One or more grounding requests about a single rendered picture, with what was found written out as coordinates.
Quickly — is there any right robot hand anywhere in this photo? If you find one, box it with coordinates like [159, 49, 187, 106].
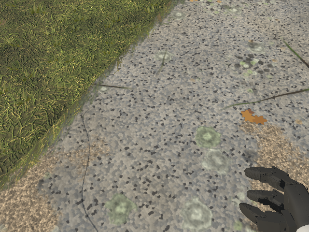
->
[239, 166, 309, 232]

